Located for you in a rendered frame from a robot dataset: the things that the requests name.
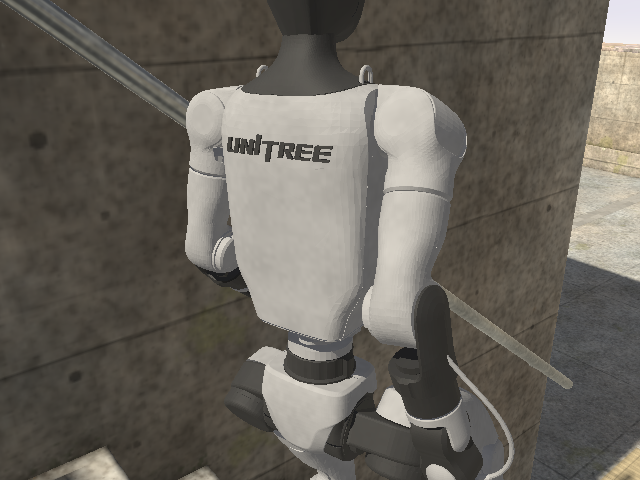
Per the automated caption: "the robot left forearm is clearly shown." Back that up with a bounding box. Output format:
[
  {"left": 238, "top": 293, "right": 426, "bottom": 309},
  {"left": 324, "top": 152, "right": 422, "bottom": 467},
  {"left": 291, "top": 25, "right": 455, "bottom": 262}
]
[{"left": 195, "top": 265, "right": 251, "bottom": 298}]

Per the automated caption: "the robot right shin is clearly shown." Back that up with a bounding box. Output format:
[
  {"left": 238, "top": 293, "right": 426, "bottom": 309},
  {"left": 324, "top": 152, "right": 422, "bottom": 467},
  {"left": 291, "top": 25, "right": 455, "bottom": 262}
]
[{"left": 481, "top": 439, "right": 504, "bottom": 480}]

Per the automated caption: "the robot left upper arm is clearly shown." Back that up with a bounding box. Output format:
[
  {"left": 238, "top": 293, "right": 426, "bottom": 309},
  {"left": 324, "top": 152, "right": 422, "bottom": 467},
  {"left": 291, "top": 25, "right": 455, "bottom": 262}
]
[{"left": 185, "top": 85, "right": 244, "bottom": 273}]

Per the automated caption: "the robot left thigh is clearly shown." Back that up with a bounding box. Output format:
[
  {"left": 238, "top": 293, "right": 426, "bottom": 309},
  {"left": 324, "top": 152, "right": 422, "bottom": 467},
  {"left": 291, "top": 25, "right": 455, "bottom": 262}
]
[{"left": 224, "top": 346, "right": 356, "bottom": 480}]

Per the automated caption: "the robot right upper arm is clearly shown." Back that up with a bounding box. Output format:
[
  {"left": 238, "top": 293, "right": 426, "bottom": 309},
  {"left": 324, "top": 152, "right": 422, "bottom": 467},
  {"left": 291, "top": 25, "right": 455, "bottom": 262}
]
[{"left": 362, "top": 84, "right": 467, "bottom": 349}]

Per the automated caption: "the robot right forearm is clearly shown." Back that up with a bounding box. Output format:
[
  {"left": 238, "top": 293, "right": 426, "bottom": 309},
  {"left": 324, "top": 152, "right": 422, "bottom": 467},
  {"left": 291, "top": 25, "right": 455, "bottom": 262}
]
[{"left": 388, "top": 285, "right": 484, "bottom": 480}]

